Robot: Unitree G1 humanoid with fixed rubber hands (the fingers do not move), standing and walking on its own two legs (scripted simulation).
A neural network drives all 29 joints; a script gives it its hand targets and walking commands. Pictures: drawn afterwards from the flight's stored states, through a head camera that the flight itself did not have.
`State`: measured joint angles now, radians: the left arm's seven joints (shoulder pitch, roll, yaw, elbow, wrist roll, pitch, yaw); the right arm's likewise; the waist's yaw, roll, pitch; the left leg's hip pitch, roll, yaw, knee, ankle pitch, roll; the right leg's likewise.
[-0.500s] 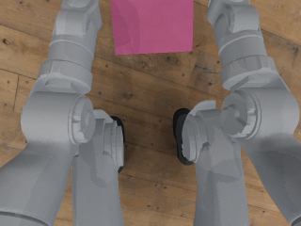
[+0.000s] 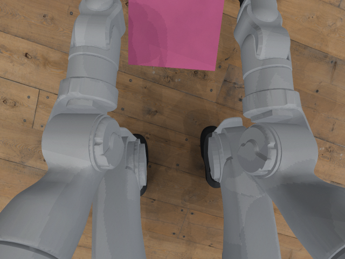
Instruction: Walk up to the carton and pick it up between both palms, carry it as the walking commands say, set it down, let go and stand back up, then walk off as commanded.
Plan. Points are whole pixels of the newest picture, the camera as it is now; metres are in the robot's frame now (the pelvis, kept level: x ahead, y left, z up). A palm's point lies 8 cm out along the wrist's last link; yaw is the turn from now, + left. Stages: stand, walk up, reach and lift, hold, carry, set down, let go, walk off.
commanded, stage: reach and lift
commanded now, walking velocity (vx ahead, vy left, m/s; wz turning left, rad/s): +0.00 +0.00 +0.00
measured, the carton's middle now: out of the picture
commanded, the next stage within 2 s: none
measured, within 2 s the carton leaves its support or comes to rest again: neither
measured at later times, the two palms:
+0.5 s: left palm out of the picture +0.54 +0.10 -0.05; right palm out of the picture +0.52 -0.14 -0.05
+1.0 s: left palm out of the picture +0.52 +0.09 +0.02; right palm out of the picture +0.50 -0.13 +0.02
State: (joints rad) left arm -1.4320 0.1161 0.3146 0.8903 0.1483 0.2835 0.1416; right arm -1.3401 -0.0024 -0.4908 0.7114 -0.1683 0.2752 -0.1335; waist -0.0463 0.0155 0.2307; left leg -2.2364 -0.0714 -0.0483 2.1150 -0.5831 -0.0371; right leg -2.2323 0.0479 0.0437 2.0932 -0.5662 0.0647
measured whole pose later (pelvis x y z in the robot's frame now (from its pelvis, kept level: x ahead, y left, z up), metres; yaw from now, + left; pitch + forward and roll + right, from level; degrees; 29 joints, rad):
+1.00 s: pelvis +0.00 +0.00 +0.09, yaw +1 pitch +42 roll -1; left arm -1.20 -0.04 0.43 0.78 0.29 0.34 0.15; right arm -1.13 0.16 -0.55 0.61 -0.30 0.34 -0.20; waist -0.05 0.01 -0.06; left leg -2.02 -0.07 -0.06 1.81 -0.52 -0.04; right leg -2.02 0.06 0.06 1.79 -0.51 0.06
